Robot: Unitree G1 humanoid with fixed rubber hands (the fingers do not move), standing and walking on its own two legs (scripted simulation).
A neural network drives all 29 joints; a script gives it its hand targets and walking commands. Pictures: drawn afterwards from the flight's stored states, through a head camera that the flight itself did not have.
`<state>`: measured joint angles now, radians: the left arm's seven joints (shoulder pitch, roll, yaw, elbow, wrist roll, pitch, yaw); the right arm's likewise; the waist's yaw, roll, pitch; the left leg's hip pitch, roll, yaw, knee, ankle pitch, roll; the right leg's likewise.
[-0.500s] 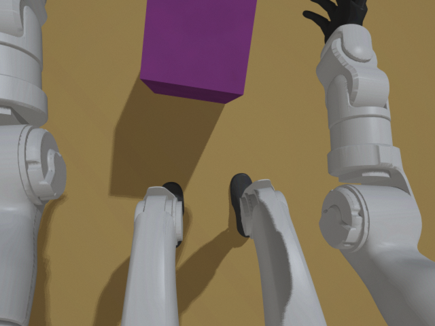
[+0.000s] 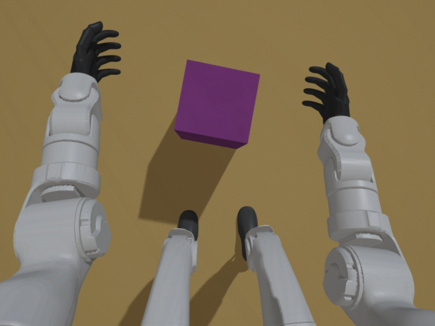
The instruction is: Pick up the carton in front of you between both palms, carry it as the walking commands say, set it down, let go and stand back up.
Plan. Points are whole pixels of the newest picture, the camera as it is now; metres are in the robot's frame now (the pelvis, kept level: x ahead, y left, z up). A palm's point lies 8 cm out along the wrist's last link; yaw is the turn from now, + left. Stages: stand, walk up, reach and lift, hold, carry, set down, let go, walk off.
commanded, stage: let go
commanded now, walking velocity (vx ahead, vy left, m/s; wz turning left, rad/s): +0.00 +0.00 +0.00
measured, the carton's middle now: (215, 110) +0.54 -0.01 -0.55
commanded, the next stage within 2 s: stand in 1.22 s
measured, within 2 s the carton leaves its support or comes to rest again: neither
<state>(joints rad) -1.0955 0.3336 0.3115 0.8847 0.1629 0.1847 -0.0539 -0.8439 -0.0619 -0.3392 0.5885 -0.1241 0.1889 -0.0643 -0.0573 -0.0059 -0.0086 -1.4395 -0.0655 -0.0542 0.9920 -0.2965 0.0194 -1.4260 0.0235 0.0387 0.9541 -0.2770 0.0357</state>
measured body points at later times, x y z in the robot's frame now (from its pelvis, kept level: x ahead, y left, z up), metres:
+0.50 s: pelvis +0.06 -0.02 +0.08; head +0.19 -0.01 +0.51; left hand +0.34 +0.21 -0.02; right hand +0.29 -0.25 -0.01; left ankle +0.05 +0.10 -0.64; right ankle +0.06 -0.13 -0.64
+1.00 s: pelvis +0.08 -0.02 +0.10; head +0.09 -0.02 +0.55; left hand +0.25 +0.22 +0.02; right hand +0.26 -0.25 +0.03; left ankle +0.05 +0.10 -0.64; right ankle +0.06 -0.13 -0.64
